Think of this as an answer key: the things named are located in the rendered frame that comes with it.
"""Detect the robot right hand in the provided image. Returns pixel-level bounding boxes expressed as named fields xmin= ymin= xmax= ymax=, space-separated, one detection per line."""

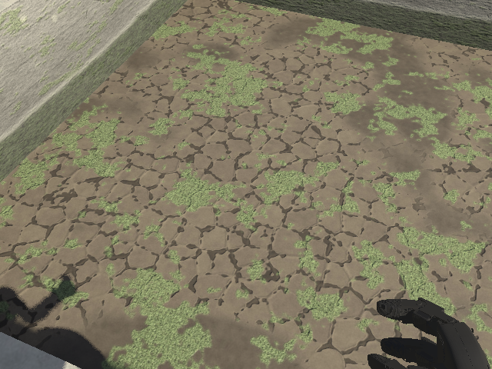
xmin=367 ymin=298 xmax=490 ymax=369

